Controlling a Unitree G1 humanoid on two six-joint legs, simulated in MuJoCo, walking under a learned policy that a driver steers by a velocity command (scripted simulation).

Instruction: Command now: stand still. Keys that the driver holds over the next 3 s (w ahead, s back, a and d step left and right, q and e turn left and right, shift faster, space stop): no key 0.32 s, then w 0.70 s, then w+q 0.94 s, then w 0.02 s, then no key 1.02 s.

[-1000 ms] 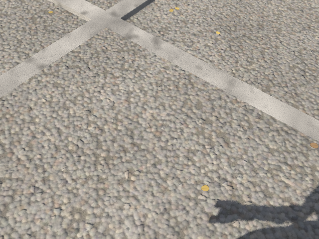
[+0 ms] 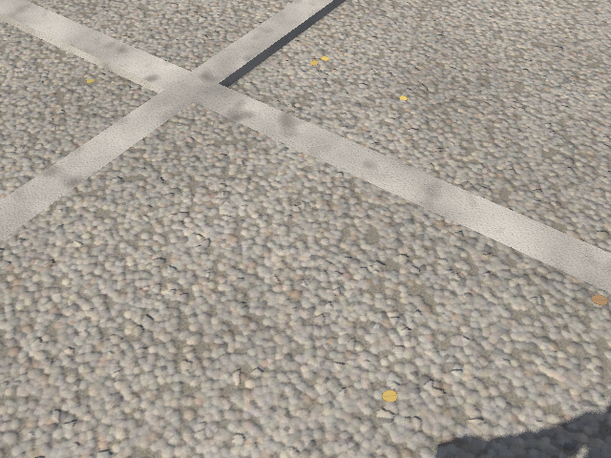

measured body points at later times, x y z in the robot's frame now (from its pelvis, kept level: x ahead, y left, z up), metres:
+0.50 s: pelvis +0.01 +0.02 -0.01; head +0.01 +0.02 +0.44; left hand +0.03 +0.28 -0.16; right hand +0.01 -0.24 -0.16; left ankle -0.03 +0.14 -0.73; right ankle -0.02 -0.11 -0.74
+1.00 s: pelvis +0.23 +0.01 -0.02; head +0.27 +0.02 +0.43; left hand +0.48 +0.23 -0.11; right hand +0.10 -0.23 -0.15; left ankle -0.01 +0.13 -0.73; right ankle +0.37 -0.08 -0.74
